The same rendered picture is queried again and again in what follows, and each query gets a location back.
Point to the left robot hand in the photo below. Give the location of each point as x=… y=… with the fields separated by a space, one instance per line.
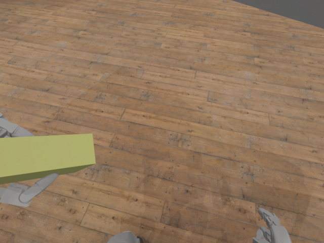
x=17 y=194

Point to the left robot thigh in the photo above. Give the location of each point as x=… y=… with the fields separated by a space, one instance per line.
x=126 y=237

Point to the right robot hand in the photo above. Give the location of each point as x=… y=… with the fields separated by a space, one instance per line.
x=276 y=234

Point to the sponge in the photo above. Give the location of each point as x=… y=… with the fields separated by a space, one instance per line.
x=27 y=158

